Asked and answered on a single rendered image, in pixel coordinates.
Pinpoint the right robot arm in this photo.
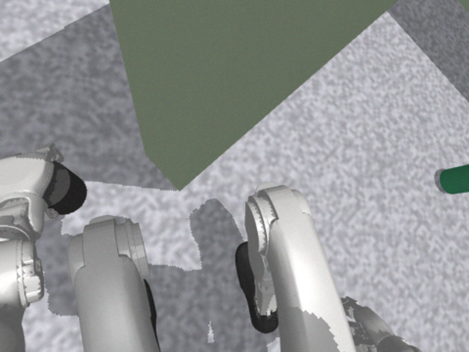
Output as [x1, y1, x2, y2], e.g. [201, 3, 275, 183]
[377, 336, 421, 352]

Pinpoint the right robot foot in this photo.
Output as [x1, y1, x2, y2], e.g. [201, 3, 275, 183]
[235, 241, 278, 334]

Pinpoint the left robot hand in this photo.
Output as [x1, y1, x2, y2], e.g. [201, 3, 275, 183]
[0, 143, 64, 221]

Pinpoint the left robot foot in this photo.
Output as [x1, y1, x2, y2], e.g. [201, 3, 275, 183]
[144, 279, 160, 350]

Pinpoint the left robot arm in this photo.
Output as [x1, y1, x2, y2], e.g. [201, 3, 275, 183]
[0, 192, 45, 352]

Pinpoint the right robot hand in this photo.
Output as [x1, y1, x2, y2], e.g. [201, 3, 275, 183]
[341, 296, 396, 352]

